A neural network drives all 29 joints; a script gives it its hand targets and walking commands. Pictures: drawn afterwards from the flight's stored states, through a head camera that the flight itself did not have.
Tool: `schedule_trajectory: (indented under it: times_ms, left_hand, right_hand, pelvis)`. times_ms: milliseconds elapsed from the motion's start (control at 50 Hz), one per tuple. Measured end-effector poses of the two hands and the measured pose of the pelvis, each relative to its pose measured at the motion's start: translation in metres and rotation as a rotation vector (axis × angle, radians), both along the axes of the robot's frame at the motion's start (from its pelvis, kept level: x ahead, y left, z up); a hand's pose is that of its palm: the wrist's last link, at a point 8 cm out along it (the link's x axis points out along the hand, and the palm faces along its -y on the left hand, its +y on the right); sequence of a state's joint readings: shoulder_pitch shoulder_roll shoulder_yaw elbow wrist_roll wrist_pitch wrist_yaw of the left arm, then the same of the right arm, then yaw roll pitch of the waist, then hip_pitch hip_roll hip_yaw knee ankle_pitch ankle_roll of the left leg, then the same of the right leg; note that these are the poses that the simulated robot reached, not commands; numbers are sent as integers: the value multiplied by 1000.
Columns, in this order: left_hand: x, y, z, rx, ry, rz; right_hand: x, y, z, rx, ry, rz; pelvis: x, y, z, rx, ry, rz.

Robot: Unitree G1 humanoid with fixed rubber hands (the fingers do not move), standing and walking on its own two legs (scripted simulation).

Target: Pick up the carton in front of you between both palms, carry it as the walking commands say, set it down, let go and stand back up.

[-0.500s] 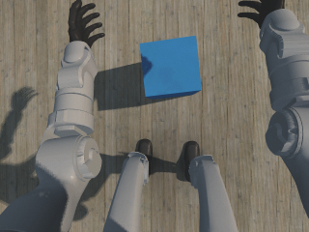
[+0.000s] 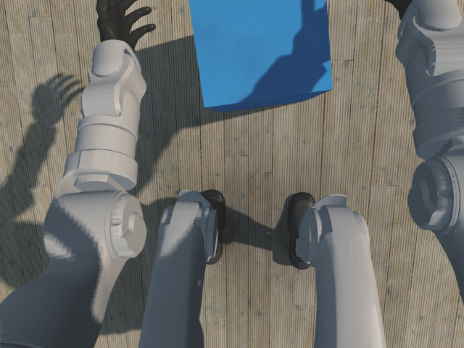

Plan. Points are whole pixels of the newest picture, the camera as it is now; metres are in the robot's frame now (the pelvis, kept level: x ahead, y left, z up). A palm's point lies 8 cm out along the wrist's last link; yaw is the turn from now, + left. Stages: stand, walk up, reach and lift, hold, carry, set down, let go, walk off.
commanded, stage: reach and lift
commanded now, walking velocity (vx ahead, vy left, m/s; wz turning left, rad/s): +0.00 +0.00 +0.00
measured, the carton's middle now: (259, 53) +0.55 -0.01 -0.36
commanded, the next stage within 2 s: none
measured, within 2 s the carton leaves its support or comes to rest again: leaves its support in 1.26 s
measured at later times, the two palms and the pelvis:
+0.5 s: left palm (160, 60) +0.53 +0.18 -0.30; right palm (359, 31) +0.57 -0.18 -0.30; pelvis -0.02 +0.00 -0.12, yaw +0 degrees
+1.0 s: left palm (173, 58) +0.53 +0.15 -0.28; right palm (347, 30) +0.56 -0.15 -0.28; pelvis -0.03 +0.00 -0.11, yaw +0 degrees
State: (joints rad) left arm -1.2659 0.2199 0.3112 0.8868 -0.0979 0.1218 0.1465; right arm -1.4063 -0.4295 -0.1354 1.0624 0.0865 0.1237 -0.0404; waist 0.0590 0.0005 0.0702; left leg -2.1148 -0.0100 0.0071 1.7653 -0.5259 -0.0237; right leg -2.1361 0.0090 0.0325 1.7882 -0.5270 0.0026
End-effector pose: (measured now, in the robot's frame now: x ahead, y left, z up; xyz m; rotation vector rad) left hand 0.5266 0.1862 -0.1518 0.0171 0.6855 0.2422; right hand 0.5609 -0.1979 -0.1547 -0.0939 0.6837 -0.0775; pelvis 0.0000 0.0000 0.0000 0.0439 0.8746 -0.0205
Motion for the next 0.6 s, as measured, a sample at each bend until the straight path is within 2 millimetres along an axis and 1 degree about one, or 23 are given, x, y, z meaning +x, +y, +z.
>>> schedule_trajectory:
  times_ms: [80, 180, 280, 380, 420, 480, 520, 600]
  left_hand:
    - [-2, -1, -35, -6, 11, 0]
    - [0, -4, -70, -13, 26, -2]
    - [0, -7, -103, -18, 54, -6]
    - [1, -8, -134, -17, 66, -13]
    - [2, -8, -142, -19, 62, -14]
    - [2, -7, -147, -20, 53, -13]
    - [4, -7, -147, -19, 44, -14]
    - [6, -8, -139, -19, 28, -20]
  right_hand:
    - [0, 3, -34, 5, 5, 0]
    - [1, 9, -68, 10, 17, 2]
    - [1, 11, -102, 14, 45, 4]
    - [2, 12, -132, 14, 51, 7]
    - [3, 12, -140, 10, 47, 11]
    - [4, 16, -146, 10, 37, 20]
    - [5, 20, -145, 13, 26, 26]
    - [8, 25, -136, 18, 9, 31]
  pelvis:
    - [-13, 0, -36, 2, -61, 2]
    - [-25, -2, -69, 4, -137, 3]
    - [-29, -3, -92, 6, -193, 4]
    - [-28, -3, -109, 9, -233, 4]
    - [-26, -3, -113, 8, -254, 6]
    - [-23, -3, -118, 6, -271, 3]
    - [-21, -2, -120, 6, -272, 3]
    - [-18, -1, -122, 5, -270, 5]
